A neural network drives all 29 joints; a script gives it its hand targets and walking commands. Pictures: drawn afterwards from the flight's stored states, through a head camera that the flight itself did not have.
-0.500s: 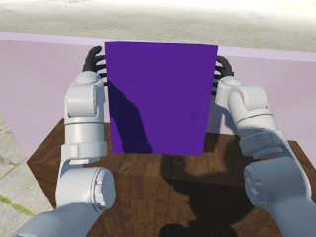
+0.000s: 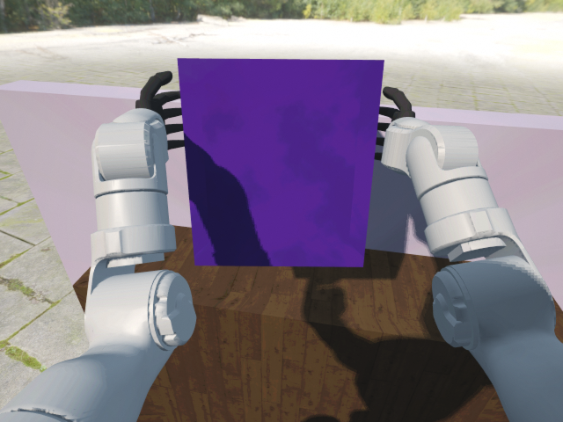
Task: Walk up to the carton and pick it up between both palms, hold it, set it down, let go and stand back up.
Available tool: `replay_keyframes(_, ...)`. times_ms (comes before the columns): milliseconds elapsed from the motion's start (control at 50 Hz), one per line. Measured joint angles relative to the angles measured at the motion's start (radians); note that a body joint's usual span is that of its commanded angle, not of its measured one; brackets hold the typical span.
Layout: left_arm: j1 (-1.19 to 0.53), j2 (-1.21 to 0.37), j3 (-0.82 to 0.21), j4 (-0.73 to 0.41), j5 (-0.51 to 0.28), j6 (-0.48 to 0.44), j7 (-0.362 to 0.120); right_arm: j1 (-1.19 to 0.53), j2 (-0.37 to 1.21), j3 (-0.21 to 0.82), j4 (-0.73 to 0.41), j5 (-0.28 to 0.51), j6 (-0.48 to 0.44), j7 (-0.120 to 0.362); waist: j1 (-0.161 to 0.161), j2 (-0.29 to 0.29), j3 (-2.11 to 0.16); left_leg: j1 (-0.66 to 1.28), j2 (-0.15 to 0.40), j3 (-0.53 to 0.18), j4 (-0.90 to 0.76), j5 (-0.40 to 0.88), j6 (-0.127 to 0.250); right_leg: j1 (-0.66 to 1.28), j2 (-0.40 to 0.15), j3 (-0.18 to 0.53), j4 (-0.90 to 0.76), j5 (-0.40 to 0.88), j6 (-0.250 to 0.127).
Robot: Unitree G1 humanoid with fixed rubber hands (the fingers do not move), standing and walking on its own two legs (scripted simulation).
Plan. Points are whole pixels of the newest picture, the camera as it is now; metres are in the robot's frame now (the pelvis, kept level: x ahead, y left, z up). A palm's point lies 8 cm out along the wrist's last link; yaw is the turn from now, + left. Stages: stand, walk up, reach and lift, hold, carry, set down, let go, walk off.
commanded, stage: hold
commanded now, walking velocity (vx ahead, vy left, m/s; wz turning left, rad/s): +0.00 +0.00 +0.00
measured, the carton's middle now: (280, 159) +0.41 +0.01 +0.27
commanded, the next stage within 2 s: set down in 1.64 s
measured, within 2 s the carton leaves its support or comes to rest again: neither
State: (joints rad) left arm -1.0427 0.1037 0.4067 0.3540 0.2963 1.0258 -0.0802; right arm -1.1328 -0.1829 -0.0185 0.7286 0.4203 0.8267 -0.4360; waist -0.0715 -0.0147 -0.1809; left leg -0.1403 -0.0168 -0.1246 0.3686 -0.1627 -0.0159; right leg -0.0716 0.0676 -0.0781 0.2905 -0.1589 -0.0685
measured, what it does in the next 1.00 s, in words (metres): stands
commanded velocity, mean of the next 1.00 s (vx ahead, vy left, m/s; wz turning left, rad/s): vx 0.00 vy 0.00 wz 0.00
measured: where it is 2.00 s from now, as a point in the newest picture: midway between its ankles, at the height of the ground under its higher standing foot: outside the picture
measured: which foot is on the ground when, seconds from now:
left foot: down 0.00-1.00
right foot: down 0.00-1.00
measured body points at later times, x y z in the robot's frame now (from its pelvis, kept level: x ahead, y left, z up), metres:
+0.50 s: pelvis -0.03 +0.00 +0.00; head -0.07 +0.03 +0.44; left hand +0.40 +0.17 +0.29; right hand +0.39 -0.15 +0.28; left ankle +0.03 +0.13 -0.75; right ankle +0.01 -0.07 -0.75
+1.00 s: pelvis +0.03 +0.01 +0.00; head -0.05 +0.03 +0.44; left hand +0.41 +0.15 +0.30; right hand +0.40 -0.17 +0.30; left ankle +0.03 +0.13 -0.75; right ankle +0.01 -0.07 -0.75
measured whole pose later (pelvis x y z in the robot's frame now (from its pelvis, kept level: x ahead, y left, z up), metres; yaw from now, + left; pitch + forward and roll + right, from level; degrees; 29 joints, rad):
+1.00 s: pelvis +0.03 +0.01 +0.00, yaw -2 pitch -2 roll -1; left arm -0.95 0.03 0.35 0.24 0.30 1.03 0.02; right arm -1.09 -0.23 0.04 0.68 0.46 0.78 -0.44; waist -0.09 0.00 -0.16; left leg -0.13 -0.02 -0.09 0.40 -0.22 0.00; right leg -0.06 0.07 -0.04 0.30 -0.19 -0.05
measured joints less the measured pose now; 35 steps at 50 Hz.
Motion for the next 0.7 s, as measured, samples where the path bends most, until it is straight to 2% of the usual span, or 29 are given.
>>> replay_keyframes(200, -0.094, 0.042, 0.01, 0.199, -0.009, -0.113, 0.01, -0.071, 0.038, -0.098, 0.131, -0.109, -0.071, 0.022, 0.005, -0.034, 0.0, -0.091, 0.005, -0.002, 0.02, 0.033, -0.005, -0.103, 0.003, -0.007, 0.044, 0.021, -0.005)
replay_keyframes(360, -0.147, 0.04, 0.014, 0.278, -0.009, -0.188, 0.041, -0.099, 0.049, -0.176, 0.18, -0.191, -0.134, 0.054, 0.011, -0.034, 0.02, -0.16, 0.006, -0.004, 0.04, 0.043, -0.009, -0.168, 0.005, -0.01, 0.057, 0.034, -0.001)
replay_keyframes(520, -0.099, 0.007, -0.002, 0.243, -0.017, -0.22, 0.074, -0.048, 0.051, -0.174, 0.145, -0.208, -0.164, 0.07, 0.008, -0.021, 0.029, -0.162, 0.004, -0.001, 0.031, 0.037, -0.005, -0.16, 0.003, -0.006, 0.027, 0.039, 0.0)
replay_keyframes(700, 0.034, -0.039, -0.043, 0.094, -0.028, -0.183, 0.11, 0.049, 0.033, -0.063, 0.041, -0.131, -0.146, 0.052, -0.016, -0.008, 0.026, -0.095, 0.002, 0.013, 0.025, -0.005, 0.006, -0.088, 0.001, 0.011, 0.003, 0.01, 0.008)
